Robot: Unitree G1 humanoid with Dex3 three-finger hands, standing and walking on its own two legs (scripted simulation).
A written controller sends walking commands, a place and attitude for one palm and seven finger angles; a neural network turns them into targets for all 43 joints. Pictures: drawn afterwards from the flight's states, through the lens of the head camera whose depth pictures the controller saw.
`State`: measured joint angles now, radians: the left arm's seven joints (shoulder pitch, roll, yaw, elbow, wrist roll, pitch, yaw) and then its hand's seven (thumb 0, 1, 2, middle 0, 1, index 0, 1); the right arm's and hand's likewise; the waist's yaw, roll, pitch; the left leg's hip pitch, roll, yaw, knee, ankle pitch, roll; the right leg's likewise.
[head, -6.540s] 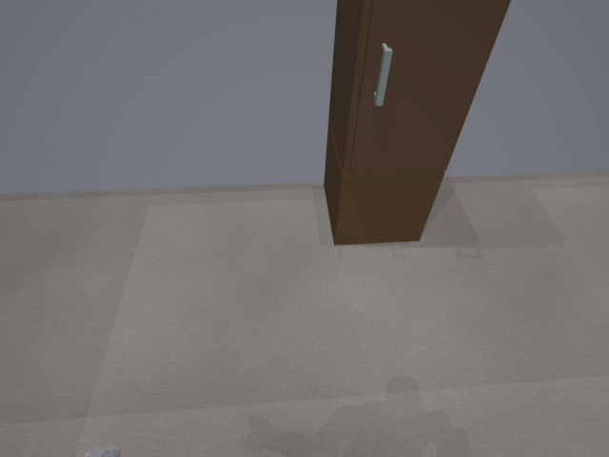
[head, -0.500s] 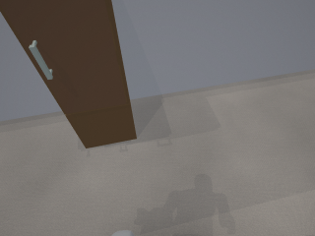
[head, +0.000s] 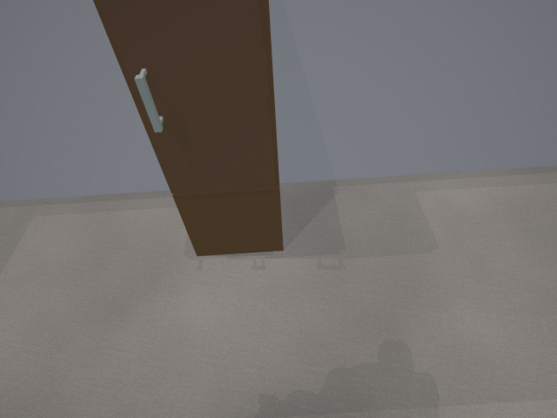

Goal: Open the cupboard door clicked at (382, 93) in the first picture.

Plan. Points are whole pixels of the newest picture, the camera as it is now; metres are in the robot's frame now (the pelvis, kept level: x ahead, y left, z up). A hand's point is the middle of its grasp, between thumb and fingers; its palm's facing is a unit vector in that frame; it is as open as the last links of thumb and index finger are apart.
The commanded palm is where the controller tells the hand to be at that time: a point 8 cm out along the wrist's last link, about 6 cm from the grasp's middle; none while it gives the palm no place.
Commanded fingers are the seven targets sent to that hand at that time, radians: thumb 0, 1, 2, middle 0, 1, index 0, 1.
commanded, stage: take the last steps up to it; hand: left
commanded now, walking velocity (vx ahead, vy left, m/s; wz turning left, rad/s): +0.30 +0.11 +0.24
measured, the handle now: (151, 101) +0.82 +0.39 +0.02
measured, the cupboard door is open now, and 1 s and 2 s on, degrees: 0 0 0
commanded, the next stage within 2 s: come to a stop and stand still in 1.12 s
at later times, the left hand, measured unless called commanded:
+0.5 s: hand out of the picture -0.07 +0.26 -0.17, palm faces +0.18 -0.97 -0.17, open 7.4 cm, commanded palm none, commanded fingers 0.00 0.90 0.90 -0.20 -0.30 -0.20 -0.30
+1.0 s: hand (160, 322) +0.32 +0.27 -0.17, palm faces +0.01 -0.99 -0.13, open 7.4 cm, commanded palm none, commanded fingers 0.00 0.90 0.90 -0.20 -0.30 -0.20 -0.30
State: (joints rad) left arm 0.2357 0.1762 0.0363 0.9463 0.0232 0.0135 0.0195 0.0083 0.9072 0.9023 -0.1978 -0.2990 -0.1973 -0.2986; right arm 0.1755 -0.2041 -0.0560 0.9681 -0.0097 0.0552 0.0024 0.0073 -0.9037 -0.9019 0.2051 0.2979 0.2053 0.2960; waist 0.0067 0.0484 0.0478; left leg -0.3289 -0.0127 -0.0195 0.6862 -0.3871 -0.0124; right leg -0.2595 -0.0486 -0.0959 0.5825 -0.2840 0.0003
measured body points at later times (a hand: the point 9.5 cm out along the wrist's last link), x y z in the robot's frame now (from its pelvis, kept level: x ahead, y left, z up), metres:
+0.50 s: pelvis +0.02 +0.09 +0.01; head +0.01 +0.11 +0.46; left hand -0.07 +0.31 -0.16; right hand +0.09 -0.15 -0.13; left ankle +0.00 +0.17 -0.73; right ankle +0.02 -0.07 -0.68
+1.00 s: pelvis +0.20 +0.11 -0.01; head +0.23 +0.12 +0.44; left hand +0.31 +0.33 -0.16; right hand +0.04 -0.06 -0.14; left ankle +0.00 +0.17 -0.72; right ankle +0.30 +0.04 -0.72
